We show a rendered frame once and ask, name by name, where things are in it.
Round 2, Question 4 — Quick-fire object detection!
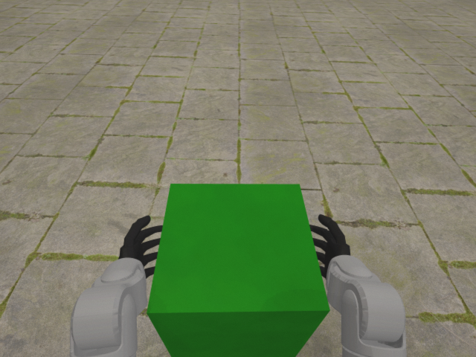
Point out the robot left forearm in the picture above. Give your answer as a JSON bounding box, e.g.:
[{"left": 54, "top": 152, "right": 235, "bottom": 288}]
[{"left": 70, "top": 257, "right": 148, "bottom": 357}]

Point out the robot right hand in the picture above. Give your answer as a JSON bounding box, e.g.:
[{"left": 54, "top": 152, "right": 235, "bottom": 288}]
[{"left": 309, "top": 214, "right": 350, "bottom": 279}]

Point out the carton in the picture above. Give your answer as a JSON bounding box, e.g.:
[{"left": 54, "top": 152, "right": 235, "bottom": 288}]
[{"left": 147, "top": 184, "right": 330, "bottom": 357}]

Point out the robot left hand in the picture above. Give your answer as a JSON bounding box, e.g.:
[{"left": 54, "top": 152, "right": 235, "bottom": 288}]
[{"left": 118, "top": 216, "right": 163, "bottom": 279}]

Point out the robot right forearm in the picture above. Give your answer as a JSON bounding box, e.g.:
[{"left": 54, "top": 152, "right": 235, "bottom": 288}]
[{"left": 326, "top": 255, "right": 407, "bottom": 357}]

